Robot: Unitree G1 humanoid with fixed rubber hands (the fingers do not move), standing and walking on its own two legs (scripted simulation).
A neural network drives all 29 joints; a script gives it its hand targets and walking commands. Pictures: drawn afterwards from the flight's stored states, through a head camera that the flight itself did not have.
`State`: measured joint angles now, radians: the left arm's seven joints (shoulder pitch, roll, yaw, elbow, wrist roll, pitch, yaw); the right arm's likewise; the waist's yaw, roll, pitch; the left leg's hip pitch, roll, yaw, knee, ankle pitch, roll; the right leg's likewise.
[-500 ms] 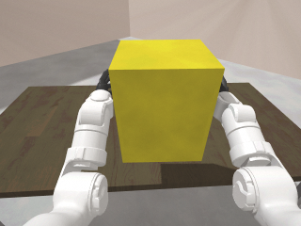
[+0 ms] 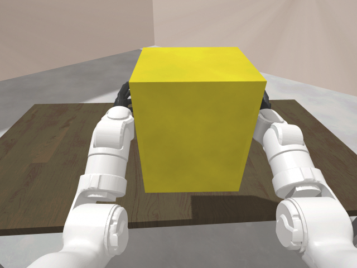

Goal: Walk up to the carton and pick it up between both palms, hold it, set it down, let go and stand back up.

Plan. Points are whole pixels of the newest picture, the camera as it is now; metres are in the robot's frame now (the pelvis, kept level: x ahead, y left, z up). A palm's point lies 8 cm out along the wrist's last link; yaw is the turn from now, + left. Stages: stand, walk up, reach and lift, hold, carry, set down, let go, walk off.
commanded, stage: hold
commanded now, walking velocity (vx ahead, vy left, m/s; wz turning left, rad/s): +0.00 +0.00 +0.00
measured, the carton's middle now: (191, 119) +0.39 +0.02 +0.22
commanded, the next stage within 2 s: set down in 0.42 s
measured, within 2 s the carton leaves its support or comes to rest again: neither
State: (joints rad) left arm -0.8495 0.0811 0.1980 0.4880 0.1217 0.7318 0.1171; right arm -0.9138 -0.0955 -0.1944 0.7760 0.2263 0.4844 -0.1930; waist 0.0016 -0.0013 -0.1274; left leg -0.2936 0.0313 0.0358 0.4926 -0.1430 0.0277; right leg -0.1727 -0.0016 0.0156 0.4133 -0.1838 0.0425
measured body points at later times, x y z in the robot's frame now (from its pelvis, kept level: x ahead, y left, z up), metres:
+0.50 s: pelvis +0.00 +0.00 +0.00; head -0.07 +0.02 +0.44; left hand +0.39 +0.17 +0.24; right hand +0.40 -0.13 +0.23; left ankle +0.08 +0.10 -0.74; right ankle +0.03 -0.15 -0.74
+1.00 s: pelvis +0.01 +0.00 +0.00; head -0.01 +0.02 +0.45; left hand +0.43 +0.18 +0.20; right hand +0.44 -0.13 +0.18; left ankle +0.08 +0.10 -0.74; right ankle +0.03 -0.15 -0.74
